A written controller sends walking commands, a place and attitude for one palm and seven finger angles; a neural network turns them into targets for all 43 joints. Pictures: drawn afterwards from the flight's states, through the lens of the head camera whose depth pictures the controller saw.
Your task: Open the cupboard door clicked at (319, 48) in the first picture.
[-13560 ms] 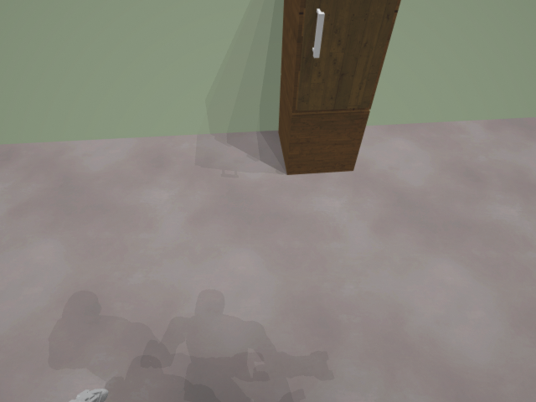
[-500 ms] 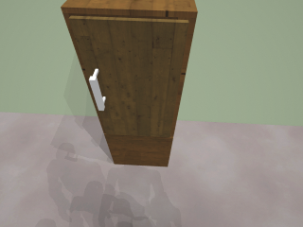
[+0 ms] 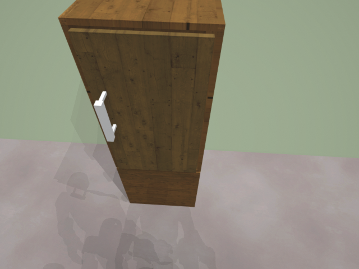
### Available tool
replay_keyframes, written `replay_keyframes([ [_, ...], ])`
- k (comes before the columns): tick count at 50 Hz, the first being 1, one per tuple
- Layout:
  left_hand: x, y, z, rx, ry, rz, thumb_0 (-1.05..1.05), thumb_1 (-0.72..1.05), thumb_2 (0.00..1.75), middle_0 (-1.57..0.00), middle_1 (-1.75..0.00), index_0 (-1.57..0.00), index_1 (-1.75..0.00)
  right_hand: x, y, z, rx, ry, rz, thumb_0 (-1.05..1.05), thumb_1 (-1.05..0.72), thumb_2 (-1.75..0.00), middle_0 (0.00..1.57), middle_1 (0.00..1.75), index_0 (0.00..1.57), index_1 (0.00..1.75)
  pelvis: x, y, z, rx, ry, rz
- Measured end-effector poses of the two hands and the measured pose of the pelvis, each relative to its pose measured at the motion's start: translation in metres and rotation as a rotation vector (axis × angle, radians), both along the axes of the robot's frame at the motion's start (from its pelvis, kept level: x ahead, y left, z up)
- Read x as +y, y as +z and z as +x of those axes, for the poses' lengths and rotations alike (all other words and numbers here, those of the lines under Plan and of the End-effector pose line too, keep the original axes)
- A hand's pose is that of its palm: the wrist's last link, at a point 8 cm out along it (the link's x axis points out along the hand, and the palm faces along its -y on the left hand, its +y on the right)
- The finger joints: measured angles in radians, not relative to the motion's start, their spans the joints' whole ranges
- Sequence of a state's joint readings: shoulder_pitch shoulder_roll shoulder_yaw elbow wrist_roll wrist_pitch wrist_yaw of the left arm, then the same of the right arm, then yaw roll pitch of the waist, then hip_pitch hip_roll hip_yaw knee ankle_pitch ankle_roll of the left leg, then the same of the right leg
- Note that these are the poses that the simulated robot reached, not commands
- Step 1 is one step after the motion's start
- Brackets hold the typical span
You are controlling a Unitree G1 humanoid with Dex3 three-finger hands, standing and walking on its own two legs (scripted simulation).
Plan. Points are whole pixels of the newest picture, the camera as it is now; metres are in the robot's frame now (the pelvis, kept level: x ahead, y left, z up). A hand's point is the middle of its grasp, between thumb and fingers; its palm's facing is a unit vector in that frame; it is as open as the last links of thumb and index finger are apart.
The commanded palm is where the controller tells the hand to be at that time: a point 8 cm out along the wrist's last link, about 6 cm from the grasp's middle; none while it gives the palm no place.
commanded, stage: come to a stop and stand still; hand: left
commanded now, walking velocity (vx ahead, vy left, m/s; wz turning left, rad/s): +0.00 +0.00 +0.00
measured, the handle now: (107, 117) +0.52 +0.26 +0.00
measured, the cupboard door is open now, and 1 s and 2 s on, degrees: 0 0 0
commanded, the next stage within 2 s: look again from close up in 0.26 s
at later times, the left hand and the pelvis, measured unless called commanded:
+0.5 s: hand out of the picture +0.00 +0.17 -0.18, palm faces +0.04 -0.98 -0.19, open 7.4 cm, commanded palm none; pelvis +0.01 +0.00 +0.00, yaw +0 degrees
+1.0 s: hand out of the picture -0.01 +0.17 -0.18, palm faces +0.05 -0.98 -0.19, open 7.4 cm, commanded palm +0.09 +0.23 -0.07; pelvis +0.00 +0.00 +0.00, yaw +1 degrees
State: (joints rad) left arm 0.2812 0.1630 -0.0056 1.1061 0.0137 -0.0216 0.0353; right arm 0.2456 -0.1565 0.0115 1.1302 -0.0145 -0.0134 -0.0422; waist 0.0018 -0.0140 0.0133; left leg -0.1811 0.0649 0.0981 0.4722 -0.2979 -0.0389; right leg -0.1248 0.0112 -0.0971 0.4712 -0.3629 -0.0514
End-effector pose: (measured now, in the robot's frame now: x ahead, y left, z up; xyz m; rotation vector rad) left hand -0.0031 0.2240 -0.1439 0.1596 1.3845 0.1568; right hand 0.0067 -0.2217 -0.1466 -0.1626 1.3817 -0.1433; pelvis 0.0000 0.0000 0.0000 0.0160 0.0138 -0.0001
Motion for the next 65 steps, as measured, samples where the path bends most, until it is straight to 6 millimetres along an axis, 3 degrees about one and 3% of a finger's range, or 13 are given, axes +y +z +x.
replay_keyframes([
  [17,-0.008,-0.001,0.001,0.01,0.021,-0.009,0.01,0.91,0.9,-0.2,-0.3,-0.2,-0.3,-0.006,0.001,0.013,-0.001,0.009,-0.01,0.0,-0.92,-0.89,0.2,0.3,0.19,0.3,-0.005,0.0,0.009,0.0,0.005,-0.001],
  [50,-0.002,-0.001,-0.014,0.018,0.038,-0.017,0.0,0.91,0.9,-0.2,-0.3,-0.2,-0.3,0.009,0.003,-0.011,0.041,0.01,0.001,0.01,-0.92,-0.89,0.2,0.3,0.19,0.3,0.004,0.003,0.001,-0.003,0.016,-0.007],
  [52,0.009,0.017,0.005,-0.115,0.086,0.017,0.03,0.94,0.9,-0.2,-0.3,-0.2,-0.3,0.004,0.007,-0.003,-0.057,0.009,-0.019,0.01,-0.93,-0.89,0.21,0.3,0.2,0.3,0.007,0.001,-0.003,-0.001,0.001,-0.01],
  [55,0.028,0.068,0.058,-0.479,0.088,0.097,0.04,0.95,0.89,-0.21,-0.31,-0.2,-0.31,-0.005,0.013,0.022,-0.286,-0.006,-0.043,0.02,-0.92,-0.89,0.21,0.3,0.2,0.3,0.01,-0.002,-0.011,0.013,0.02,0.007],
  [59,0.028,0.127,0.13,-0.948,0.001,0.078,0.04,0.89,0.87,-0.2,-0.34,-0.2,-0.34,-0.018,0.02,0.064,-0.522,0.044,-0.074,0.01,-0.92,-0.89,0.21,0.3,0.2,0.3,0.012,-0.014,-0.03,0.078,0.045,0.003],
  [62,0.014,0.143,0.156,-1.232,-0.078,-0.035,0.02,0.82,0.85,-0.2,-0.38,-0.2,-0.37,-0.027,0.029,0.092,-0.666,0.081,-0.094,0.01,-0.91,-0.89,0.21,0.3,0.2,0.3,0.009,-0.03,-0.046,0.14,0.029,0.007],
  [65,0.0,0.135,0.152,-1.392,-0.179,-0.162,0.02,0.75,0.82,-0.21,-0.42,-0.21,-0.41,-0.032,0.037,0.116,-0.785,0.123,-0.108,0.01,-0.91,-0.89,0.21,0.3,0.2,0.3,0.006,-0.05,-0.061,0.176,0.015,0.01],
])
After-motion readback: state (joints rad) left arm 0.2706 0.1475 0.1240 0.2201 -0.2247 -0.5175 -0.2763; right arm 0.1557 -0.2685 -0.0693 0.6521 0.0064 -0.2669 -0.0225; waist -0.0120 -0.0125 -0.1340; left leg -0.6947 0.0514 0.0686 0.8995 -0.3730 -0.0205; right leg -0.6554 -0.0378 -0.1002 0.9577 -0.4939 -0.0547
